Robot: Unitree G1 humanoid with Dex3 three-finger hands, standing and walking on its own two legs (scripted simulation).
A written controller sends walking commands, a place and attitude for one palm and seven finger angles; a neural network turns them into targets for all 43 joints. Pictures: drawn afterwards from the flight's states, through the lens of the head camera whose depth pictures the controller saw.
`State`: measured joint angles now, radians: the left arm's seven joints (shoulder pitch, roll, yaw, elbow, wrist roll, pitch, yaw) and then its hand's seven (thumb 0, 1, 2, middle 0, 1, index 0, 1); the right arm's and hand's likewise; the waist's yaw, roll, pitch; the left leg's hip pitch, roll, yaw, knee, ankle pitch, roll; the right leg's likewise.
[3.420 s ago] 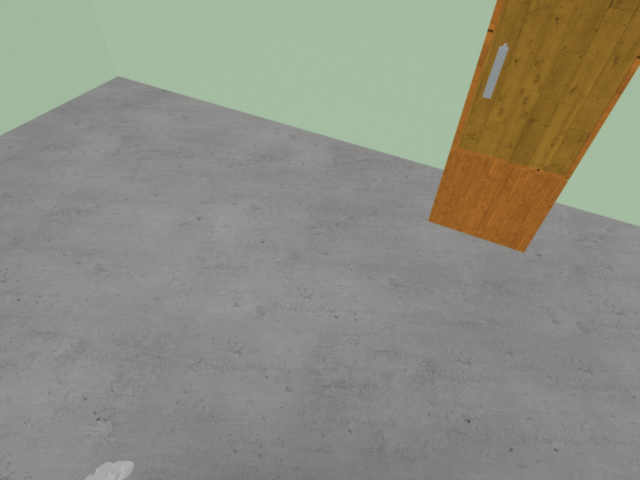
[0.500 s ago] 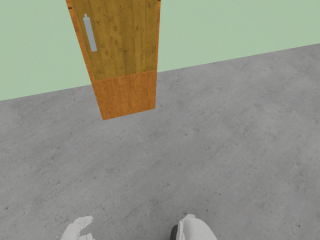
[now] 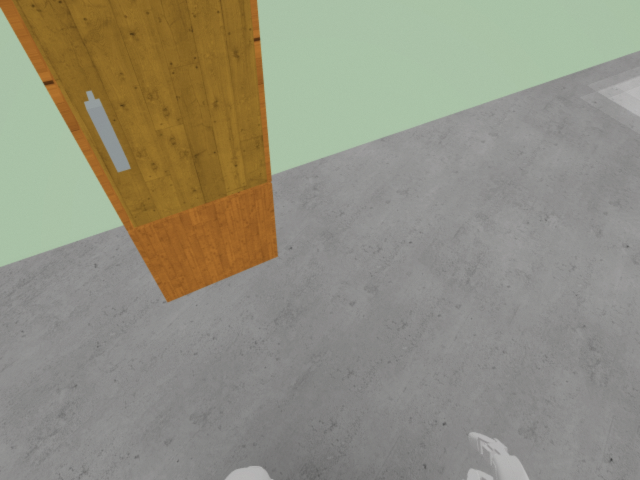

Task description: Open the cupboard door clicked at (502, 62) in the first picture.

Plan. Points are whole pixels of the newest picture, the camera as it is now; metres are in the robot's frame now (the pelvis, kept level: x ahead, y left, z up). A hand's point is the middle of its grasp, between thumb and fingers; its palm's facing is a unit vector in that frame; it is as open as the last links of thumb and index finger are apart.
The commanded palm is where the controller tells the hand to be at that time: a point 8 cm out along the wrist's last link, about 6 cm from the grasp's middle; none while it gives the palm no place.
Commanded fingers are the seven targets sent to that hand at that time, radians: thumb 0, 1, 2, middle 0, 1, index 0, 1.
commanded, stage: walk to a spot facing it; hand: left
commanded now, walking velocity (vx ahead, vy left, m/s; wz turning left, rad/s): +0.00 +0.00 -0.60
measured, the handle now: (106, 131) +0.69 +0.50 -0.03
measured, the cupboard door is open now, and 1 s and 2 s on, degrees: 0 0 0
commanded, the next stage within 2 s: turn to face it in 1.78 s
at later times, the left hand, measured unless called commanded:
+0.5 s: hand (221, 435) +0.19 +0.16 -0.15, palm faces -0.35 -0.91 -0.23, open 7.4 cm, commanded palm none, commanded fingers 0.00 0.90 0.90 -0.20 -0.30 -0.20 -0.30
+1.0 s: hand (238, 421) +0.22 +0.14 -0.17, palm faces -0.54 -0.82 -0.20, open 7.4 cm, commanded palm none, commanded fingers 0.00 0.90 0.90 -0.20 -0.30 -0.20 -0.30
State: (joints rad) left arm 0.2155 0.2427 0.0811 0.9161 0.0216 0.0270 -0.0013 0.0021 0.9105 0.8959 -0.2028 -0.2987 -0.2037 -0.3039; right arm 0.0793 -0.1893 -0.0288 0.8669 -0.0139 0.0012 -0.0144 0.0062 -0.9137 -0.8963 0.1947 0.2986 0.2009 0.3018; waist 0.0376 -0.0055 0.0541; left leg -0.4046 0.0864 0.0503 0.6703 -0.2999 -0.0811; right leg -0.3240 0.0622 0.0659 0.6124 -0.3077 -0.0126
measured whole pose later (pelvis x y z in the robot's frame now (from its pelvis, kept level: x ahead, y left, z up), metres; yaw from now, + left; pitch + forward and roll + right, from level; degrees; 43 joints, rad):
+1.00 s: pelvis +0.03 +0.03 +0.00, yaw -37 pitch +1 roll +0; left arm 0.18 0.25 0.07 0.90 0.01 0.06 -0.01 0.00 0.90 0.90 -0.20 -0.30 -0.21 -0.30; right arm 0.13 -0.20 -0.04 0.87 -0.01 0.02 -0.02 0.01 -0.91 -0.90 0.20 0.30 0.20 0.30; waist 0.02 -0.06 0.06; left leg -0.30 0.03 0.08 0.58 -0.31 -0.02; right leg -0.37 0.07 0.13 0.65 -0.33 0.01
